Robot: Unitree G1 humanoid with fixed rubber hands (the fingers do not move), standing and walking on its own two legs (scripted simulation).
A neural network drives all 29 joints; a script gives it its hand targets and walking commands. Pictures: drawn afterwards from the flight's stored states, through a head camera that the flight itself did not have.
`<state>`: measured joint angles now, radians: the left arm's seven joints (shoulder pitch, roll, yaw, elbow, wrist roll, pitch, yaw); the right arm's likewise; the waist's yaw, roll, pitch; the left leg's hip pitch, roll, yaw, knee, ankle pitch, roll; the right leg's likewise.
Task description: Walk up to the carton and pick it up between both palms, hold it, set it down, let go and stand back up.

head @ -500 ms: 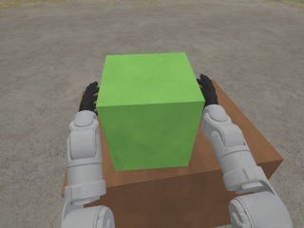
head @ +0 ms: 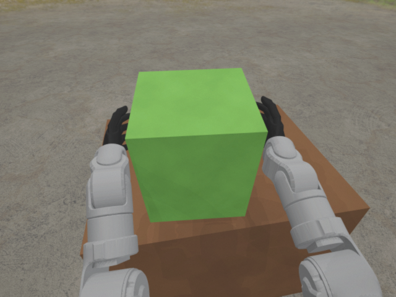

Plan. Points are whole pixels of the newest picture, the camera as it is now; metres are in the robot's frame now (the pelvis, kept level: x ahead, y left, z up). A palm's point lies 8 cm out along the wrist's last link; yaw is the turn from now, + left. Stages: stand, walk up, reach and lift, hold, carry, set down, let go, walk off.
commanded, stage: hold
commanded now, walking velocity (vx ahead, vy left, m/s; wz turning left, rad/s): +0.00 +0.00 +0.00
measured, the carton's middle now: (194, 147) +0.39 +0.01 +0.16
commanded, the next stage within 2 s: set down in 0.48 s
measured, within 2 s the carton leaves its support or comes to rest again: neither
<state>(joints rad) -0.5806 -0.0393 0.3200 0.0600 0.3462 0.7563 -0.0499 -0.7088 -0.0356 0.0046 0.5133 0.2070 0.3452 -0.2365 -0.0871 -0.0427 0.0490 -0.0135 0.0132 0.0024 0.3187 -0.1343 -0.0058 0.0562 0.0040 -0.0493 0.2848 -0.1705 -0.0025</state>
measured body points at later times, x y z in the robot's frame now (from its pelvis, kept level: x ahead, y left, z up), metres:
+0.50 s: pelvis +0.00 +0.00 +0.00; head -0.05 +0.02 +0.45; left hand +0.37 +0.16 +0.20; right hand +0.38 -0.14 +0.20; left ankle +0.04 +0.12 -0.75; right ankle +0.01 -0.11 -0.75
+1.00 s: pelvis +0.02 +0.00 +0.00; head -0.01 +0.03 +0.45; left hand +0.40 +0.18 +0.15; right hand +0.40 -0.12 +0.16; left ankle +0.04 +0.12 -0.75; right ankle +0.01 -0.11 -0.75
